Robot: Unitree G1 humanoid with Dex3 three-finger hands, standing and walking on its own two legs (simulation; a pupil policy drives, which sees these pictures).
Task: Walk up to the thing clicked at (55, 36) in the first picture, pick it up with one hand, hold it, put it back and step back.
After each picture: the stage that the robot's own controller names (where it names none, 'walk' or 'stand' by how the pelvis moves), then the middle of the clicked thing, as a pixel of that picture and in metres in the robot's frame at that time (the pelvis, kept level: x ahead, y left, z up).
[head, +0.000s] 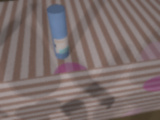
stand; (59, 34) +0.60 +0.14 +0.04
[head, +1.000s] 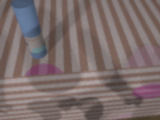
rise first; (32, 31) +0.53 +0.23 +0.07
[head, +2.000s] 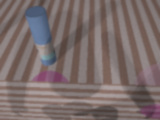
stand; (43, 39) +0.53 +0.20 +0.06
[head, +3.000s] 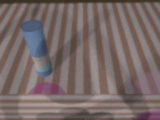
stand; (39, 51) +0.49 +0.20 +0.04
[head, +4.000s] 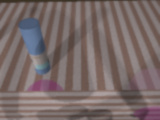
stand; (36, 49) +0.51 +0.22 +0.04
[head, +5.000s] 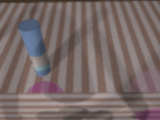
stand; (37, 51) +0.50 +0.21 +0.04
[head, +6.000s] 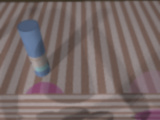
stand; (36, 51) +0.49 +0.22 +0.04
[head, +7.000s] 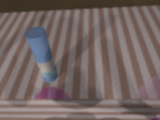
rise first; (43, 57) +0.48 +0.21 +0.04
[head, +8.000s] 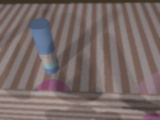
go down; (46, 49) +0.50 +0.21 +0.04
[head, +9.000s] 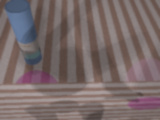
go down; (26, 36) +0.51 +0.19 +0.06
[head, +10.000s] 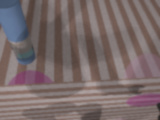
go down; (18, 34) +0.50 +0.20 +0.09
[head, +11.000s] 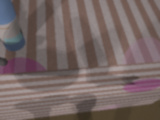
close in; (3, 16) +0.51 +0.21 +0.12
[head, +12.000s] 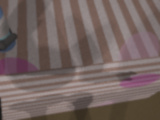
close; out of the picture +0.50 +0.22 +0.13
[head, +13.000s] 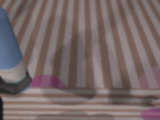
lift; (7, 58) +0.33 +0.22 +0.19
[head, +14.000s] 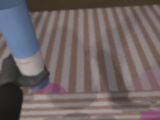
hold; (26, 50) +0.33 +0.17 +0.23
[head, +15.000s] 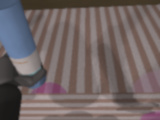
hold; (22, 49) +0.33 +0.18 +0.23
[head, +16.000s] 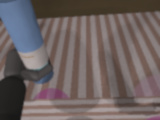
crouch; (30, 44) +0.33 +0.15 +0.25
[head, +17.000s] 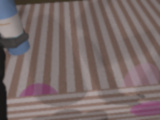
crouch; (4, 13) +0.46 +0.21 +0.24
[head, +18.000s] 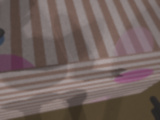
lower; out of the picture +0.52 +0.23 +0.13
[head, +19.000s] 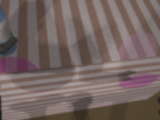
lower; out of the picture +0.50 +0.21 +0.13
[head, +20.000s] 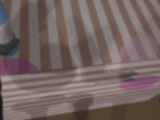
lower; out of the picture +0.50 +0.21 +0.12
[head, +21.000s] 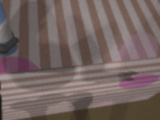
lower; out of the picture +0.50 +0.21 +0.12
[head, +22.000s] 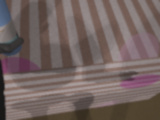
loosen; out of the picture +0.50 +0.20 +0.12
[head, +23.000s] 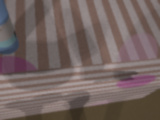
rise; out of the picture +0.48 +0.20 +0.12
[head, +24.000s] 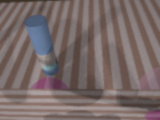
sink last; (44, 49) +0.48 +0.19 +0.08
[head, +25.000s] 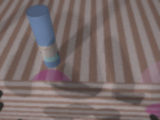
stand; (46, 40) +0.49 +0.19 +0.09
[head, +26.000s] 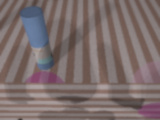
stand; (39, 42) +0.50 +0.19 +0.09
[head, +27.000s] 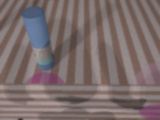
stand; (40, 42) +0.49 +0.18 +0.09
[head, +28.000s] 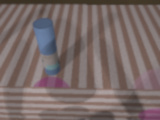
stand; (48, 49) +0.50 +0.18 +0.05
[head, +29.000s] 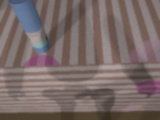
walk; (33, 26) +0.54 +0.23 +0.06
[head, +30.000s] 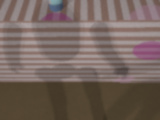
walk; out of the picture +0.78 +0.16 +0.07
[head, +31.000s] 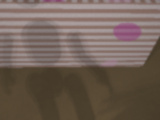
stand; out of the picture +1.07 +0.22 +0.05
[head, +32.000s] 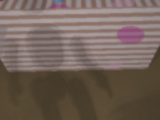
stand; out of the picture +1.09 +0.21 +0.04
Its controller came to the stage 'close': yes
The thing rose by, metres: 0.21
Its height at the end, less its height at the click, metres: +0.00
